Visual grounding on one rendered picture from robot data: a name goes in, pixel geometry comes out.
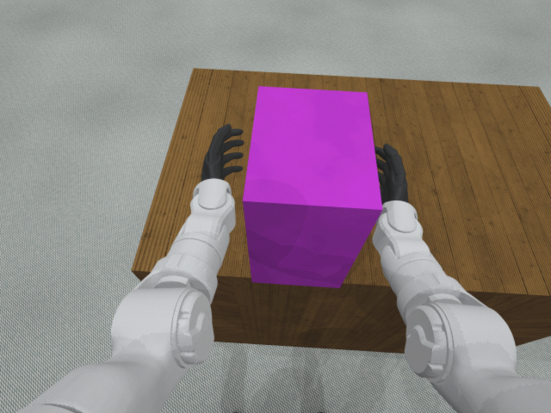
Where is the robot left forearm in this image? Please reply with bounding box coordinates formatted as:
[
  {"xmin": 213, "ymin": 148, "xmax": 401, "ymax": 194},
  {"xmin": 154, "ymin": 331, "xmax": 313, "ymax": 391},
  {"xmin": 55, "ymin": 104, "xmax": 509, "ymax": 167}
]
[{"xmin": 111, "ymin": 179, "xmax": 236, "ymax": 350}]

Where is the robot left hand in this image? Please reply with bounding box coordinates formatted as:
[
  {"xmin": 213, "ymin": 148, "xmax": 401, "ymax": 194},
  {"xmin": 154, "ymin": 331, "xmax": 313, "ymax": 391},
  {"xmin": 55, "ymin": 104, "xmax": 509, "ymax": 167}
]
[{"xmin": 201, "ymin": 124, "xmax": 245, "ymax": 182}]

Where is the carton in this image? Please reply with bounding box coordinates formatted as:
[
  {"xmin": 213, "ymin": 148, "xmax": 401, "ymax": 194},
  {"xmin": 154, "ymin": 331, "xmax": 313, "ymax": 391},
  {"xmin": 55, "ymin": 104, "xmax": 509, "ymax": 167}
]
[{"xmin": 243, "ymin": 86, "xmax": 382, "ymax": 288}]

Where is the pedestal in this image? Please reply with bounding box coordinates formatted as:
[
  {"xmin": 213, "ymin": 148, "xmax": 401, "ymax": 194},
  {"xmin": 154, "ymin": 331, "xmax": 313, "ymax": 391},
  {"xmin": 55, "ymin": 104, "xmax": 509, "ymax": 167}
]
[{"xmin": 131, "ymin": 68, "xmax": 551, "ymax": 354}]

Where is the left robot upper arm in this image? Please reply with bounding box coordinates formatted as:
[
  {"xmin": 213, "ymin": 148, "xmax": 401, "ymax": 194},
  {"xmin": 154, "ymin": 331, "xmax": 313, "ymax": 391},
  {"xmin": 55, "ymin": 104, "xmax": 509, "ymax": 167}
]
[{"xmin": 16, "ymin": 287, "xmax": 214, "ymax": 413}]

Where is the robot right hand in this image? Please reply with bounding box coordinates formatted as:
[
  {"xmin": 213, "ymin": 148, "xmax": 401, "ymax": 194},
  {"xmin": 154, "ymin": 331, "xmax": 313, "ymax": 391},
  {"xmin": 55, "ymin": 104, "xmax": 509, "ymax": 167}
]
[{"xmin": 375, "ymin": 144, "xmax": 409, "ymax": 205}]

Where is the robot right forearm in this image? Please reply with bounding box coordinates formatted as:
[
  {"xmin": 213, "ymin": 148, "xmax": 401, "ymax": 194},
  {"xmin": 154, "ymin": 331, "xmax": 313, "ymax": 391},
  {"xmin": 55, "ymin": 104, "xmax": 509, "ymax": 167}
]
[{"xmin": 372, "ymin": 200, "xmax": 517, "ymax": 369}]

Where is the right robot upper arm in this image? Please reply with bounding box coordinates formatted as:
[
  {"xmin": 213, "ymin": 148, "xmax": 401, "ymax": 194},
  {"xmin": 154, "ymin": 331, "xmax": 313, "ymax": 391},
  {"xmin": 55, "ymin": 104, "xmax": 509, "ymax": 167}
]
[{"xmin": 405, "ymin": 302, "xmax": 551, "ymax": 413}]

